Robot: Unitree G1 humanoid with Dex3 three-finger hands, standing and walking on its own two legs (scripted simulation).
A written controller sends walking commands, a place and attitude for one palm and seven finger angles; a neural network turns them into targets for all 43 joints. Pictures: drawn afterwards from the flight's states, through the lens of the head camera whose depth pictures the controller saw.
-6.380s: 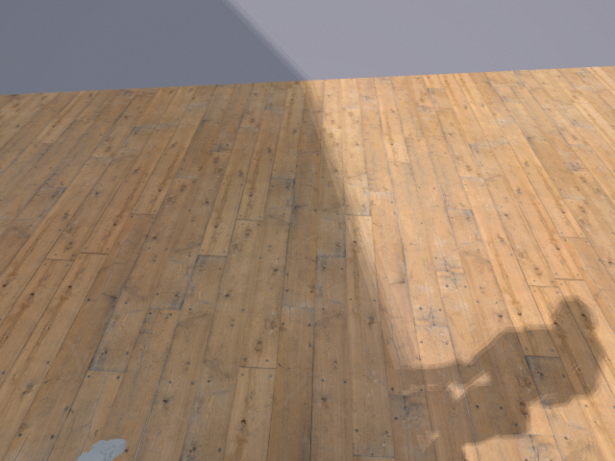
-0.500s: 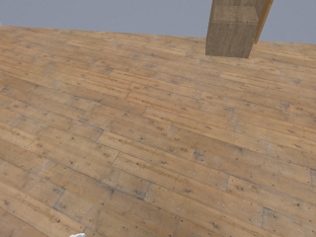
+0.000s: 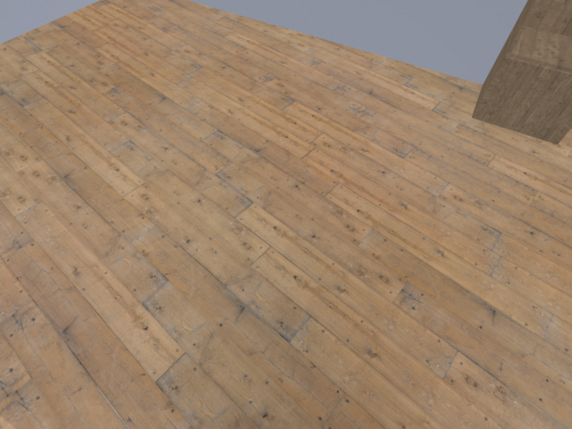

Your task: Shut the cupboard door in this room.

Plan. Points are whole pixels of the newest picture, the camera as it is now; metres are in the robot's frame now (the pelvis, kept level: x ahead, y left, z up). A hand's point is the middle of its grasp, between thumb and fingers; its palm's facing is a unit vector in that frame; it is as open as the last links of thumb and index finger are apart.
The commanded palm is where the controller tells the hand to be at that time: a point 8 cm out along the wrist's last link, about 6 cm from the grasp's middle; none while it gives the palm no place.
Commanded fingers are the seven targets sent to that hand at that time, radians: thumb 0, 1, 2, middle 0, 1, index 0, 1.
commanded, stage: turn or walk to find it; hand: left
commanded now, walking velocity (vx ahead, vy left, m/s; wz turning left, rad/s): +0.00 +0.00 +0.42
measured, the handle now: out of the picture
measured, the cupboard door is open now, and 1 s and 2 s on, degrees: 79 79 79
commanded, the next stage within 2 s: none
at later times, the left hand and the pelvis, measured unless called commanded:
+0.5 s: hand out of the picture +0.05 +0.18 -0.13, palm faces +0.18 -0.94 -0.30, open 7.4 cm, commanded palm none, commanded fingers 0.00 0.90 0.90 -0.20 -0.30 -0.20 -0.30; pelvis -0.02 -0.03 +0.01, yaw +11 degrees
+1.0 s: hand out of the picture -0.11 +0.19 -0.18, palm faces +0.44 -0.87 -0.23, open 7.4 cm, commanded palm none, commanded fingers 0.00 0.90 0.90 -0.20 -0.30 -0.20 -0.30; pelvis -0.05 +0.00 +0.00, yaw +24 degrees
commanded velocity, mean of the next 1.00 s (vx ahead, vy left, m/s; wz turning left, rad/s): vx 0.00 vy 0.00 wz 0.42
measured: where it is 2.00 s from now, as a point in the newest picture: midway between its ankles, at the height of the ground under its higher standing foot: outside the picture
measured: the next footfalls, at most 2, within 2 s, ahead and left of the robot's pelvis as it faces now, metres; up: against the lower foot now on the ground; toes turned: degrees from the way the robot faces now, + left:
right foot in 0.42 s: +0.05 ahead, -0.12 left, +0.00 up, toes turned +4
left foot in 0.94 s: -0.06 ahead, +0.10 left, +0.00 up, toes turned +28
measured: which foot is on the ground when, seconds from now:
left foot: down 0.00-0.44, up 0.46-0.92, down 0.94-1.00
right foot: down 0.00-0.00, up 0.02-0.40, down 0.42-0.94, up 0.96-1.00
